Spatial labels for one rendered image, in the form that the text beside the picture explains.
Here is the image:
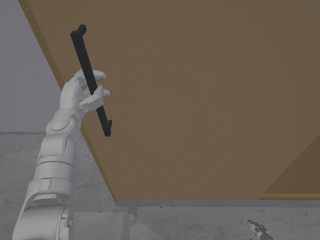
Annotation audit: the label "wardrobe door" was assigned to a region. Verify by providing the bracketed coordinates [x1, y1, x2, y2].
[29, 0, 320, 200]
[263, 134, 320, 194]

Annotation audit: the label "left robot upper arm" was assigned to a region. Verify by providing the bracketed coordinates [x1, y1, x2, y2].
[14, 203, 75, 240]

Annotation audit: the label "robot left forearm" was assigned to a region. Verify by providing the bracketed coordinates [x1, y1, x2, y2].
[12, 108, 82, 240]

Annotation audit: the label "handle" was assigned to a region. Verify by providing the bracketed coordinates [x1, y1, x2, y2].
[70, 24, 112, 137]

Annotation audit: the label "robot left hand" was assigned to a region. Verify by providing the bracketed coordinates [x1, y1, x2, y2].
[59, 69, 111, 120]

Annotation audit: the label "robot right hand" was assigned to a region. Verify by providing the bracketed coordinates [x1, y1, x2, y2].
[247, 220, 275, 240]

